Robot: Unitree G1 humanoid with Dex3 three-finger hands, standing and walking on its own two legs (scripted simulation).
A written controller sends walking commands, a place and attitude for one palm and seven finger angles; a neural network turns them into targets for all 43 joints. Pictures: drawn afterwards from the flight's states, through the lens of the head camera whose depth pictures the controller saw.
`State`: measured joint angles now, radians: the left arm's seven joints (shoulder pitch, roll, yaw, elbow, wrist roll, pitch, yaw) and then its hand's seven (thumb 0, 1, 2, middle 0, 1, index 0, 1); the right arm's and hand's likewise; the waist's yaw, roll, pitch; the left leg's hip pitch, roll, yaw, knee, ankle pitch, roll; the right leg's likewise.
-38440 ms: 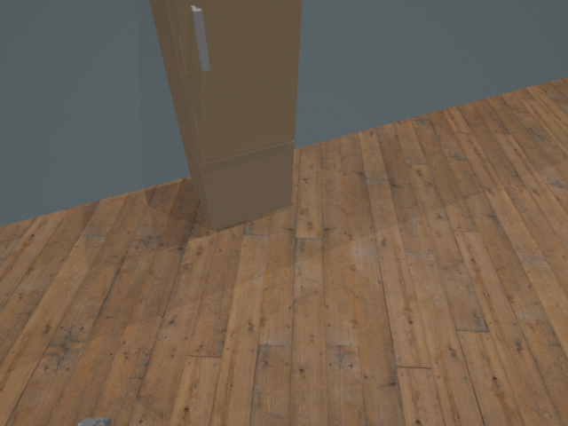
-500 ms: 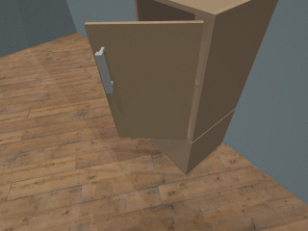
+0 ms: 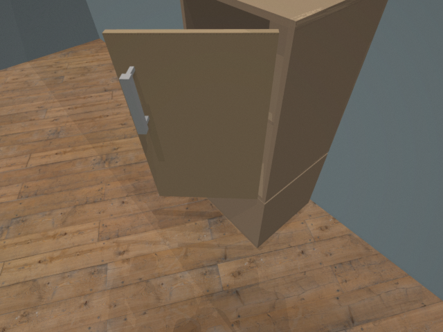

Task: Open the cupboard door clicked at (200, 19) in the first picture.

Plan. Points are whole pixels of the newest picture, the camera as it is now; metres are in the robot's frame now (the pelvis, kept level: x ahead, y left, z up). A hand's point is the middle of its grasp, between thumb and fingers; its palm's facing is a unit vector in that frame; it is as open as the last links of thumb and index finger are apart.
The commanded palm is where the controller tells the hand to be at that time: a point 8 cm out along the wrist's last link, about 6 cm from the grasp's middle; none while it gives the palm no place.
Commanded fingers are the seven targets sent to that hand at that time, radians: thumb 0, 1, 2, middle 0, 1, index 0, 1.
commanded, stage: come to a stop and stand still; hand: left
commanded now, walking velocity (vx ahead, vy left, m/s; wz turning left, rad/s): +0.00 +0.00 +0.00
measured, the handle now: (137, 101) +0.60 +0.23 +0.10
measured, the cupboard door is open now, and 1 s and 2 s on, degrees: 46 46 46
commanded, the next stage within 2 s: look again from close up in 0.48 s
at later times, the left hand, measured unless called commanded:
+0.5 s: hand out of the picture +0.01 +0.16 -0.17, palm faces +0.04 -0.98 -0.20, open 7.3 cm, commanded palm none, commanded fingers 0.00 0.90 0.90 -0.20 -0.30 -0.20 -0.30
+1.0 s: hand out of the picture +0.02 +0.16 -0.17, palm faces +0.04 -0.98 -0.21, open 7.3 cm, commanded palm none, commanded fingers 0.00 0.90 0.90 -0.20 -0.30 -0.20 -0.30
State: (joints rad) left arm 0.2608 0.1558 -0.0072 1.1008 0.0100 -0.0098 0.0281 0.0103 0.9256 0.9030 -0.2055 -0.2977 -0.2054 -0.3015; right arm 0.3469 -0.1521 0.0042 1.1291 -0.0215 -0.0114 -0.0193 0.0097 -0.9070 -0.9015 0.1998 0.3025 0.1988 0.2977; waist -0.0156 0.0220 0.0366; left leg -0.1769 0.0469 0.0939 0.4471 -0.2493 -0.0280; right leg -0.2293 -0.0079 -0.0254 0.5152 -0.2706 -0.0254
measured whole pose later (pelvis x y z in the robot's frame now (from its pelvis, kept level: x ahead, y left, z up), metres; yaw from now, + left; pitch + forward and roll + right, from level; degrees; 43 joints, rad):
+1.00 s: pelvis +0.02 -0.01 +0.00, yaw +1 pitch -1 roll +1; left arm 0.27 0.15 0.00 1.12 0.01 -0.02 0.03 0.01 0.92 0.90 -0.20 -0.30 -0.20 -0.30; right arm 0.28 -0.13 0.00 1.15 -0.02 -0.02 -0.03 0.01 -0.91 -0.90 0.20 0.30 0.20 0.30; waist 0.00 0.00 0.03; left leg -0.13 0.06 0.07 0.41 -0.26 -0.05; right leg -0.17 0.01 -0.05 0.46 -0.28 -0.04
